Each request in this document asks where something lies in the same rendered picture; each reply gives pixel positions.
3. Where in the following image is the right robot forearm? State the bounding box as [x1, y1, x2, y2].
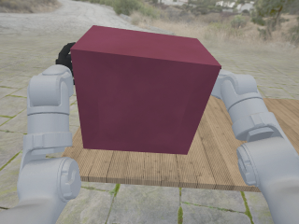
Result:
[210, 69, 299, 165]

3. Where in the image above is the left robot forearm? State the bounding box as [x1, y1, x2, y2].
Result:
[17, 64, 74, 198]

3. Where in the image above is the robot right upper arm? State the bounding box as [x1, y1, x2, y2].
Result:
[236, 135, 299, 224]

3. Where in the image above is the carton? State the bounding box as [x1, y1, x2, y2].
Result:
[70, 25, 221, 155]

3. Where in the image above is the left robot hand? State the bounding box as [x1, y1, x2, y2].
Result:
[55, 42, 76, 85]

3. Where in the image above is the table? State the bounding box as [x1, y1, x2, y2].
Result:
[61, 95, 299, 192]

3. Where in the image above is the robot left upper arm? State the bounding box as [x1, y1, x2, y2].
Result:
[0, 157, 81, 224]

